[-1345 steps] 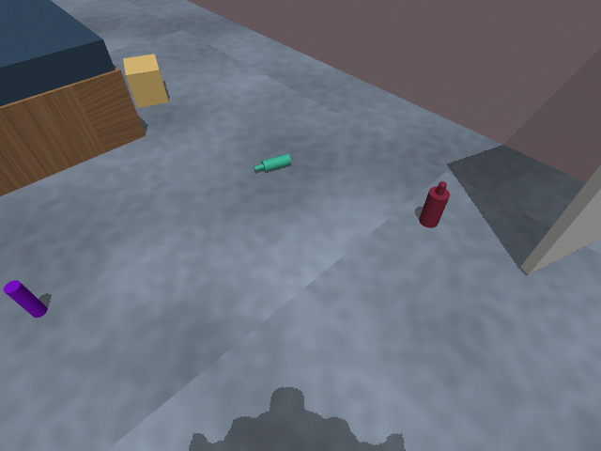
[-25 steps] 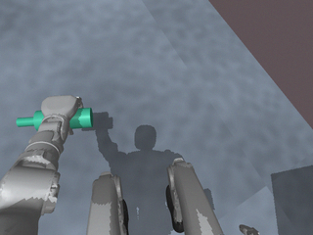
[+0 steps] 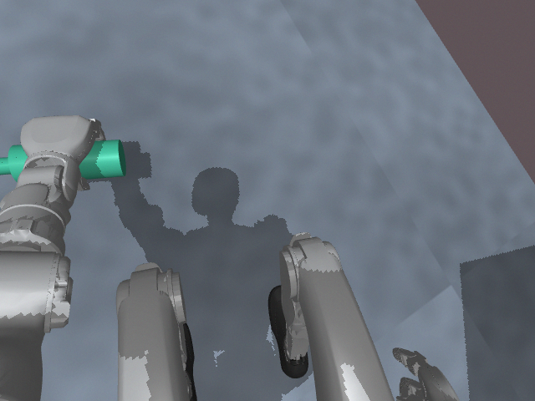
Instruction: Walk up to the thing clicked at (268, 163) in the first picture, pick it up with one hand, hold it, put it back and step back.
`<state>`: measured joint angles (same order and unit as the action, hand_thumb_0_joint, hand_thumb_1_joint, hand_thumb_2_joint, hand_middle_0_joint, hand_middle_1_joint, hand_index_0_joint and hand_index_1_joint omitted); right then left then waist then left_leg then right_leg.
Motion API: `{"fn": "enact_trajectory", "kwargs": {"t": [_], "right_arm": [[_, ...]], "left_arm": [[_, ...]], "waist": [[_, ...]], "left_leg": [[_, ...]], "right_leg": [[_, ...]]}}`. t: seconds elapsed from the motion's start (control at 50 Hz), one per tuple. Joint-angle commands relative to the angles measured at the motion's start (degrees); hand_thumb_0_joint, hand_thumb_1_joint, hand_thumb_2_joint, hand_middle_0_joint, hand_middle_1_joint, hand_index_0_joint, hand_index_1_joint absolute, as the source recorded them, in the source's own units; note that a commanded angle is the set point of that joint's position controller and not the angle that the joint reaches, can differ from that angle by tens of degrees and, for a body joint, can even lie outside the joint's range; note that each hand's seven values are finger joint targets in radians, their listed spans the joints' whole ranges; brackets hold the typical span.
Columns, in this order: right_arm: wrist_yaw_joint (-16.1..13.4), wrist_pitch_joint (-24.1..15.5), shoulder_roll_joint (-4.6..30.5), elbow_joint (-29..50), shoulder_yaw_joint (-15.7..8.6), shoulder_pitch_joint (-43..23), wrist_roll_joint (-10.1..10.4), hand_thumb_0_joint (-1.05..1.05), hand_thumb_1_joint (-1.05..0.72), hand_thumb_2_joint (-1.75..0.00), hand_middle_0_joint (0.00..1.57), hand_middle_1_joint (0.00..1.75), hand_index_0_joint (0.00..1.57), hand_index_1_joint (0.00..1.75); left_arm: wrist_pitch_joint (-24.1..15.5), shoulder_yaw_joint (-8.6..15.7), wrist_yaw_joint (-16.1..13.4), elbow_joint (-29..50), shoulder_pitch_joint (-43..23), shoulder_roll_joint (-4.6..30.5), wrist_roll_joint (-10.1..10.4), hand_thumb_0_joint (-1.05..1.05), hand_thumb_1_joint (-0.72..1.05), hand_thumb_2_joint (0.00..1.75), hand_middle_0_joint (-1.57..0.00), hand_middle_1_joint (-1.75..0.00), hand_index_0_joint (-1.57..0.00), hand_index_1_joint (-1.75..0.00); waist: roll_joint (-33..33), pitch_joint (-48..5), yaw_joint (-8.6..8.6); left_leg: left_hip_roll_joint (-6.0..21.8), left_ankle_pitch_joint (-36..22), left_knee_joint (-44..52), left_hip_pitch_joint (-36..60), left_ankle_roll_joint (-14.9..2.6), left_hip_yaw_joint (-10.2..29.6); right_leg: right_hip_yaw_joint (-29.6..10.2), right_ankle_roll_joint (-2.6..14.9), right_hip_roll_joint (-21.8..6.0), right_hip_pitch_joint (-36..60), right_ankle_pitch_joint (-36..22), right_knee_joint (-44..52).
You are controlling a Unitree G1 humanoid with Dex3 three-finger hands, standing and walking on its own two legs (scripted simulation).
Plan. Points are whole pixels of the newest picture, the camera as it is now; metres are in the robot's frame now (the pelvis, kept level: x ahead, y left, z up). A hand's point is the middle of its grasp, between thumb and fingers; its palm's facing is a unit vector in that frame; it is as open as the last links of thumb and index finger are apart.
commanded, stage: crouch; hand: left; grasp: from above
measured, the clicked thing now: (54, 162) +0.50 +0.26 -0.17
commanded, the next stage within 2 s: lower in 0.78 s
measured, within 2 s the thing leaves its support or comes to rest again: neither
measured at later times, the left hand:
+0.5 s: hand (87, 165) +0.51 +0.23 -0.21, palm faces -0.46 -0.01 -0.89, open 8.9 cm
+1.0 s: hand (91, 167) +0.51 +0.23 -0.24, palm faces -0.47 -0.01 -0.88, open 8.9 cm
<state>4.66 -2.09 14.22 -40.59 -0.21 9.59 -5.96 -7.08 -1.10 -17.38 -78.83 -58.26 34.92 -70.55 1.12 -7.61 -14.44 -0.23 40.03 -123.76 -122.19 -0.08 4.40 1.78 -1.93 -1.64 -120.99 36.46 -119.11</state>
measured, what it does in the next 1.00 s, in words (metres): lowers itself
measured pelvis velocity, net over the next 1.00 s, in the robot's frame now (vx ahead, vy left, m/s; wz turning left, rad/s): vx -0.01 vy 0.00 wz -0.06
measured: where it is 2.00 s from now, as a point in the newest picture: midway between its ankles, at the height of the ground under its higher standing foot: (237, 364)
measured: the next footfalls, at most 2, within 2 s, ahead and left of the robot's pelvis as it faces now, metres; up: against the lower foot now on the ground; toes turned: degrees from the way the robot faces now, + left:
none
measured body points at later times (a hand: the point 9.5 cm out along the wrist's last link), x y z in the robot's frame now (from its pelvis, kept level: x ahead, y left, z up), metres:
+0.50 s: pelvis -0.01 +0.00 -0.05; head +0.24 +0.05 +0.32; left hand +0.53 +0.23 -0.16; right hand +0.00 -0.27 -0.15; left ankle +0.07 +0.12 -0.37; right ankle +0.10 -0.13 -0.37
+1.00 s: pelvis -0.01 +0.00 -0.07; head +0.25 +0.06 +0.29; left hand +0.53 +0.23 -0.19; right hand +0.00 -0.27 -0.16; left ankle +0.07 +0.12 -0.37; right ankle +0.10 -0.13 -0.37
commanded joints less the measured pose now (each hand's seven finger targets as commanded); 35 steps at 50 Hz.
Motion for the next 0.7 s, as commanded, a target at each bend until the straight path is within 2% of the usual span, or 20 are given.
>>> {"fn": "enact_trajectory", "kwargs": {"t": [0.0,0.02,0.04,0.08,0.16,0.2,0.22,0.24,0.26,0.28,0.38,0.42,0.46,0.5,0.54,0.56,0.58,0.6,0.62,0.68], "right_arm": [[-0.3,0.2,12.9,0.7,-4.1,13.0,0.2,0.0,-0.91,-0.9,0.2,0.3,0.2,0.3],[-0.3,0.3,13.2,0.7,-4.0,13.4,0.0,0.0,-0.91,-0.9,0.2,0.3,0.2,0.3],[-0.1,0.4,13.2,0.7,-3.8,13.2,0.0,0.0,-0.91,-0.9,0.2,0.3,0.2,0.3],[0.1,0.6,13.4,0.8,-3.2,13.9,-0.1,0.0,-0.91,-0.9,0.2,0.3,0.2,0.3],[0.2,0.8,14.1,0.9,-2.6,14.1,-0.5,0.0,-0.91,-0.9,0.2,0.3,0.2,0.3],[0.6,0.8,14.1,1.2,-2.1,14.4,-0.6,0.0,-0.91,-0.9,0.2,0.3,0.2,0.3],[0.6,0.9,14.4,0.8,-1.9,14.3,-0.7,0.0,-0.91,-0.9,0.2,0.3,0.2,0.3],[0.7,0.8,14.3,1.1,-1.6,14.3,-0.8,0.0,-0.91,-0.9,0.2,0.3,0.2,0.3],[0.6,0.9,14.5,1.0,-1.4,14.2,-0.9,0.0,-0.91,-0.9,0.2,0.3,0.2,0.3],[0.6,0.9,14.4,1.0,-1.2,14.3,-0.9,0.0,-0.91,-0.9,0.2,0.3,0.2,0.3],[0.9,0.8,15.1,0.8,-0.2,14.5,-1.2,0.0,-0.91,-0.9,0.2,0.3,0.2,0.3],[0.9,0.7,15.4,0.7,0.1,14.5,-1.3,0.0,-0.91,-0.9,0.2,0.3,0.2,0.3],[1.0,0.5,15.6,0.5,0.4,14.9,-1.4,0.0,-0.91,-0.9,0.2,0.3,0.2,0.3],[1.2,0.4,15.8,0.8,0.6,15.0,-1.5,0.0,-0.91,-0.9,0.2,0.3,0.2,0.3],[1.1,0.6,16.1,0.8,0.8,14.7,-1.4,0.0,-0.91,-0.9,0.2,0.3,0.2,0.3],[1.3,0.5,15.9,1.0,1.1,15.2,-1.6,0.0,-0.91,-0.9,0.2,0.3,0.2,0.3],[1.5,0.5,15.9,0.9,1.2,15.3,-1.6,0.0,-0.91,-0.9,0.2,0.3,0.2,0.3],[1.3,0.6,16.3,0.7,1.1,15.1,-1.5,0.0,-0.91,-0.9,0.2,0.3,0.2,0.3],[1.4,0.5,16.0,1.1,1.3,15.2,-1.6,0.0,-0.91,-0.9,0.2,0.3,0.2,0.3],[1.4,0.6,16.3,0.9,1.6,14.8,-1.6,0.0,-0.91,-0.9,0.2,0.3,0.2,0.3]], "left_arm": [[-0.3,2.4,-2.6,7.9,-24.7,13.4,0.0,0.0,0.71,0.67,-1.02,-0.66,-1.05,-0.62],[-0.2,1.9,-2.5,5.7,-23.2,12.3,-0.3,0.0,0.71,0.68,-1.02,-0.65,-1.05,-0.62],[-0.5,2.1,-2.7,7.4,-24.9,13.7,-0.6,0.0,0.7,0.68,-1.01,-0.66,-1.05,-0.62],[-0.6,1.9,-2.5,4.0,-23.2,13.3,-0.4,0.0,0.71,0.69,-1.02,-0.68,-1.06,-0.64],[-1.5,2.7,-2.3,5.6,-26.2,16.1,-1.0,0.0,0.71,0.68,-1.01,-0.68,-1.05,-0.65],[-1.7,2.3,-2.4,3.5,-25.7,15.6,-0.6,0.0,0.72,0.67,-1.0,-0.7,-1.05,-0.66],[-1.9,2.9,-2.7,4.1,-26.3,17.1,-0.6,0.0,0.71,0.66,-1.0,-0.68,-1.04,-0.64],[-1.9,2.7,-2.6,2.4,-25.1,16.8,-0.8,0.0,0.7,0.67,-1.01,-0.67,-1.04,-0.64],[-2.4,3.0,-2.8,4.9,-28.0,18.1,-1.0,0.0,0.7,0.65,-0.99,-0.68,-1.03,-0.64],[-2.3,3.3,-3.0,3.4,-26.8,18.6,-1.4,0.0,0.7,0.66,-1.0,-0.68,-1.04,-0.64],[-2.7,2.7,-3.5,1.4,-27.7,17.9,-1.9,0.0,0.73,0.69,-1.01,-0.7,-1.05,-0.65],[-2.8,3.1,-3.9,1.6,-28.9,19.7,-2.2,0.0,0.71,0.69,-1.0,-0.7,-1.04,-0.66],[-2.5,3.2,-4.1,0.1,-27.8,19.1,-2.2,0.0,0.72,0.69,-1.01,-0.69,-1.05,-0.65],[-2.7,2.9,-3.8,1.5,-29.4,19.1,-2.4,0.0,0.73,0.69,-1.02,-0.69,-1.06,-0.65],[-2.7,3.3,-4.2,0.6,-28.6,20.5,-2.6,0.0,0.73,0.69,-1.03,-0.67,-1.06,-0.64],[-2.5,2.5,-4.0,-0.7,-27.2,18.9,-2.6,0.0,0.75,0.7,-1.04,-0.68,-1.07,-0.64],[-2.7,2.6,-4.0,0.7,-29.2,19.4,-2.6,0.0,0.75,0.7,-1.03,-0.71,-1.07,-0.67],[-2.6,3.3,-4.2,1.5,-29.5,20.9,-2.7,0.0,0.75,0.72,-1.04,-0.69,-1.07,-0.66],[-2.6,2.9,-4.1,0.4,-28.7,20.5,-2.6,0.0,0.75,0.72,-1.04,-0.69,-1.07,-0.66],[-2.7,2.7,-4.2,-1.2,-28.3,20.7,-2.5,0.0,0.73,0.71,-1.03,-0.68,-1.06,-0.65]], "waist": [[15.9,-39.2,-1.72],[14.8,-38.9,-1.92],[15.9,-39.7,-1.85],[12.9,-38.5,-2.53],[15.8,-39.5,-2.65],[14.5,-37.2,-3.73],[14.7,-37.5,-2.98],[14.5,-36.9,-3.56],[16.2,-37.9,-3.32],[16.2,-37.9,-3.13],[17.3,-34.8,-4.76],[17.6,-35.8,-4.47],[17.8,-33.7,-4.6],[18.9,-34.7,-5.6],[19.1,-35.3,-4.62],[18.9,-34.6,-5.41],[19.0,-35.0,-5.72],[19.2,-35.8,-4.82],[19.0,-35.8,-5.44],[17.0,-33.3,-5.58]], "left_leg": [[-0.9,-12.3,12.7,26.9,-0.72,-3.1],[-0.7,-12.7,12.2,27.4,-0.63,-2.6],[-0.8,-13.2,11.4,26.9,-0.73,-2.8],[-0.9,-13.9,9.8,24.9,-1.24,-3.3],[-0.8,-13.4,8.5,24.5,-1.0,-3.0],[-0.9,-12.0,7.8,22.1,-1.2,-3.0],[-0.9,-11.6,7.7,21.6,-1.22,-3.0],[-0.8,-11.2,7.2,21.5,-1.19,-2.9],[-0.9,-11.2,6.9,21.2,-1.22,-3.1],[-0.8,-11.4,6.9,21.9,-1.03,-2.8],[-0.7,-9.8,6.0,20.7,-0.9,-2.0],[-0.8,-10.1,5.3,20.3,-0.98,-2.0],[-0.7,-10.2,5.3,19.8,-0.8,-1.9],[-0.6,-10.3,4.7,20.5,-0.78,-1.7],[-0.7,-11.0,4.3,20.1,-0.83,-1.7],[-0.7,-11.3,4.1,20.2,-0.74,-1.7],[-0.7,-11.3,3.8,19.3,-0.86,-1.7],[-0.7,-11.3,3.7,19.4,-0.95,-1.7],[-0.7,-11.6,3.0,19.2,-1.07,-2.1],[-0.8,-9.2,2.7,15.7,-1.4,-2.1]], "right_leg": [[3.5,4.51,1.9,19.8,-10.9,9.8],[3.9,4.51,1.9,18.7,-11.1,9.2],[3.9,4.57,2.0,18.9,-11.6,8.6],[3.8,4.04,2.0,20.5,-12.8,8.6],[4.3,4.18,2.1,18.8,-12.2,6.8],[4.6,4.05,2.3,19.0,-11.2,6.5],[4.6,4.09,2.3,18.8,-10.9,6.3],[4.9,4.09,2.4,18.3,-10.4,5.8],[4.7,4.13,2.5,18.3,-10.6,5.7],[5.1,4.25,2.5,17.8,-10.4,5.0],[5.9,4.27,2.4,14.1,-9.2,3.7],[6.1,4.32,2.6,14.6,-9.7,3.0],[6.0,4.25,2.2,13.5,-9.8,2.7],[6.5,4.25,2.4,13.0,-10.0,2.2],[6.6,4.29,2.5,13.3,-10.8,1.8],[6.8,4.28,2.5,13.6,-11.0,1.7],[6.9,4.23,2.7,13.9,-11.2,1.5],[6.8,4.19,2.6,13.6,-11.3,1.5],[6.7,4.12,2.8,14.9,-11.5,1.6],[6.8,4.0,2.9,14.0,-9.8,1.7]]}}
